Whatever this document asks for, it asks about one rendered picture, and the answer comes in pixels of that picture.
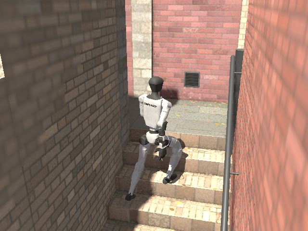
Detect stairs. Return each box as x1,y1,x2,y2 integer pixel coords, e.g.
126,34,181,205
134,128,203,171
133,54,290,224
101,128,232,231

